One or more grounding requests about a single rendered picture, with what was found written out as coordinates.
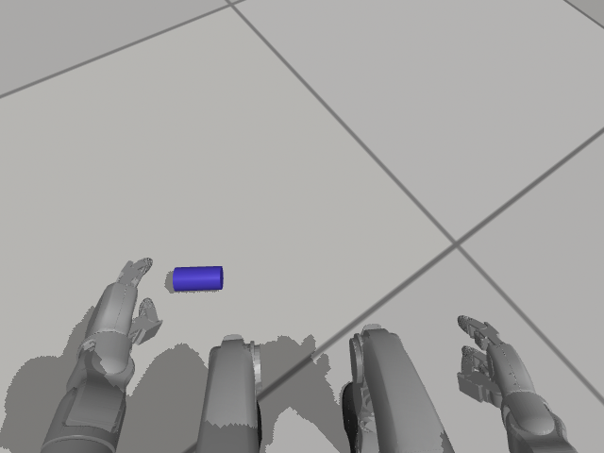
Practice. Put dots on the right robot arm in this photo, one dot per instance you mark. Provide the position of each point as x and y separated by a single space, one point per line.
531 425

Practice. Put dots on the can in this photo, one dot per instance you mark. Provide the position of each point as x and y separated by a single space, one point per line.
198 278

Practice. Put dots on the left robot hand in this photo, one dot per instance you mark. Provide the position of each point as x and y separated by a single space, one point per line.
115 307

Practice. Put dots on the left robot arm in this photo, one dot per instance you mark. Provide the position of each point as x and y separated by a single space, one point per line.
90 416

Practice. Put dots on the right robot foot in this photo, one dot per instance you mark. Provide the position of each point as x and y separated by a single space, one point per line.
350 417

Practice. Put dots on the right robot hand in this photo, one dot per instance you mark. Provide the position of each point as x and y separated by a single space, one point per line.
500 372

